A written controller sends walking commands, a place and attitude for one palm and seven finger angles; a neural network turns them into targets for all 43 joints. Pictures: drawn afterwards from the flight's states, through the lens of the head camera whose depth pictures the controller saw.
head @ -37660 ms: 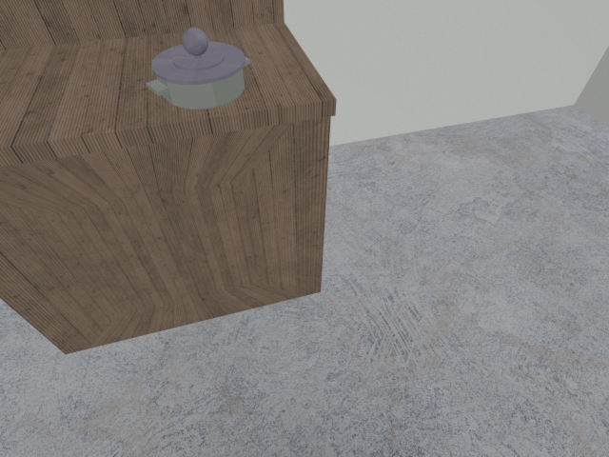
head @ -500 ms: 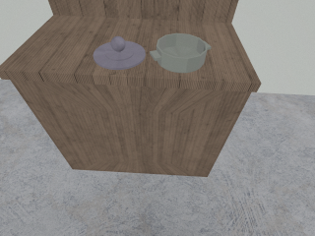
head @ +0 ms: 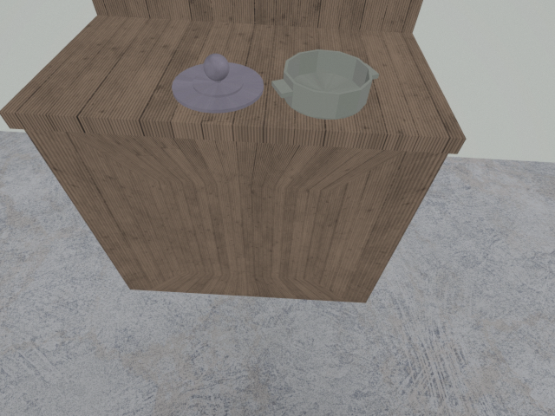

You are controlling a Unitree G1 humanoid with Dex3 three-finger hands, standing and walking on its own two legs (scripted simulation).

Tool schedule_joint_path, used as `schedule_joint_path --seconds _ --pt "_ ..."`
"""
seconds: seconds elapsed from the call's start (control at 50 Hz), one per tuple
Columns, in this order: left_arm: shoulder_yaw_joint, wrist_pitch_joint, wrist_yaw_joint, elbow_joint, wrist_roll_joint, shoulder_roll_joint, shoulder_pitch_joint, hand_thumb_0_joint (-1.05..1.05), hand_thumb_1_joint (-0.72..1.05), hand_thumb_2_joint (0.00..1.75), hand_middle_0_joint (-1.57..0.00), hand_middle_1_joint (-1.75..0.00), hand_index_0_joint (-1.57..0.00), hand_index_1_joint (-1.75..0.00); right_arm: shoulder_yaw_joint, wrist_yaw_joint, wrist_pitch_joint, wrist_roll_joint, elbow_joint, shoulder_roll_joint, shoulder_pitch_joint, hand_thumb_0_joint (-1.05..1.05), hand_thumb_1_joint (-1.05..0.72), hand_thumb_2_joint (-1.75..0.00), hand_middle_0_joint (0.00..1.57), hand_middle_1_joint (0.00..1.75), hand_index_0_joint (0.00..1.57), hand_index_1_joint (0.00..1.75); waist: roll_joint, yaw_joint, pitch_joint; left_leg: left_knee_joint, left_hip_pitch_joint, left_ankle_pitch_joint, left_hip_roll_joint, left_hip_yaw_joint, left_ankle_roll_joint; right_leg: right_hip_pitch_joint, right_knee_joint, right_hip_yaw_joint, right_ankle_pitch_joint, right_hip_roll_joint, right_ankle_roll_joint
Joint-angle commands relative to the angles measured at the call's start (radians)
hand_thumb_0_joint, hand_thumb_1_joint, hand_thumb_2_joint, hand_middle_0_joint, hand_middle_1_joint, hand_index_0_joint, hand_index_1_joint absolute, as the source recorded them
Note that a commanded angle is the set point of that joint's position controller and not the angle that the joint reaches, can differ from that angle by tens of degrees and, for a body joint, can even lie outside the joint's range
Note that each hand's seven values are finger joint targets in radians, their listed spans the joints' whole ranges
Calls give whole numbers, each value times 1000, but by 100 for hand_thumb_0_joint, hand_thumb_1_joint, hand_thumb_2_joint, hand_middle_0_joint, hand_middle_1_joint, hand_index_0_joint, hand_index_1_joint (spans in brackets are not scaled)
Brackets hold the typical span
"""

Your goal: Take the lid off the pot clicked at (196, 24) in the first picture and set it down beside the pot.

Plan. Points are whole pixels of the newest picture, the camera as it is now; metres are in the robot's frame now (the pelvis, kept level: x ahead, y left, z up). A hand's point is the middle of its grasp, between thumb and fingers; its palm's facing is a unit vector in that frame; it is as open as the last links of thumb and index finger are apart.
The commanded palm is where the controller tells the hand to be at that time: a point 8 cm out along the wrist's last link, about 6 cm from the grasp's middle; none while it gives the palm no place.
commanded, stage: stand and wait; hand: left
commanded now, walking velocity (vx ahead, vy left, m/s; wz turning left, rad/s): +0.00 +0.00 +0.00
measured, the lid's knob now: (216, 67) +0.75 +0.17 +0.12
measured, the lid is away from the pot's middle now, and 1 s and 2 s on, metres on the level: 0.24 0.24 0.24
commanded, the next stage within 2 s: none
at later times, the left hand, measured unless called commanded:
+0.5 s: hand out of the picture -0.02 +0.15 -0.18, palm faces +0.04 -0.99 -0.15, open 7.4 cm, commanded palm none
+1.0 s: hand out of the picture -0.01 +0.14 -0.18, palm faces +0.04 -0.99 -0.15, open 7.4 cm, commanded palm none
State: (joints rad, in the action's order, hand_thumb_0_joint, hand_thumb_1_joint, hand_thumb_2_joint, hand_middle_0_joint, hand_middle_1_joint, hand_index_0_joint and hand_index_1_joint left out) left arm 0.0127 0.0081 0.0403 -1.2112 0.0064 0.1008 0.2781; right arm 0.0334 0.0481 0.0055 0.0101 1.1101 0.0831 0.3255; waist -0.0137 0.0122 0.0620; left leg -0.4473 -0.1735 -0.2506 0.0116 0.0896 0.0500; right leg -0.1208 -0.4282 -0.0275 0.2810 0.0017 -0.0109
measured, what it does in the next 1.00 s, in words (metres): stands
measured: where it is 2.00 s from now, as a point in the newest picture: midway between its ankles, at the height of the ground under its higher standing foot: outside the picture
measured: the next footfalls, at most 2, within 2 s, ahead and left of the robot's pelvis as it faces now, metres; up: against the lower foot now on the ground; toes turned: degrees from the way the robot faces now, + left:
none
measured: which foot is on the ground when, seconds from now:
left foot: down 0.00-1.00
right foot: down 0.00-1.00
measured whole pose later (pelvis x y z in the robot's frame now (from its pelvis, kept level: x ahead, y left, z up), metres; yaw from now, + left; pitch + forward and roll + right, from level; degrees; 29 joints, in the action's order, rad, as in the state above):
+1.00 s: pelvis +0.00 -0.01 +0.00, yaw +0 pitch -1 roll +0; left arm 0.02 0.01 0.04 -1.19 0.01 0.10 0.27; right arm 0.04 0.05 0.00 0.01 1.11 0.10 0.30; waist -0.01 0.01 0.07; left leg -0.46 -0.18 -0.26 0.00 0.08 0.03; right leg -0.13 -0.44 -0.02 0.29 -0.01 0.01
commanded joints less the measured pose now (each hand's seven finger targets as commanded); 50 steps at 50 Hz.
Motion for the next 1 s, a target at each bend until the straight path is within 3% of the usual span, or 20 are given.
schedule_joint_path --seconds 0.0,0.48,0.76,0.88,0.98 --pt "7 2 6 2 2 71 81 0 90 90 -20 -30 -20 -30 14 4 -8 2 -18 95 89 0 -90 -90 20 30 20 30 36 4 50 109 25 104 -125 -135 26 -110 65 -34 -116 53 48" --pt "9 4 7 12 3 72 85 0 90 90 -20 -30 -20 -30 17 1 -9 2 -20 94 73 0 -90 -90 20 30 20 30 18 1 51 100 18 100 -121 -132 23 -118 62 -44 -122 57 49" --pt "13 9 11 20 1 79 81 0 90 90 -20 -30 -20 -30 15 3 -10 -1 -16 87 67 0 -90 -90 20 30 20 30 4 4 19 55 47 199 -113 -108 15 -90 63 -57 -218 69 50" --pt "14 8 9 24 2 78 75 0 90 90 -20 -30 -20 -30 16 3 -8 0 -16 88 65 0 -90 -90 20 30 20 30 26 4 48 65 28 163 -114 -113 13 -100 69 -58 -185 64 53" --pt "15 8 9 26 1 79 74 0 90 90 -20 -30 -20 -30 16 3 -8 0 -17 92 63 0 -90 -90 20 30 20 30 20 4 31 66 36 161 -116 -117 14 -92 70 -56 -178 63 53"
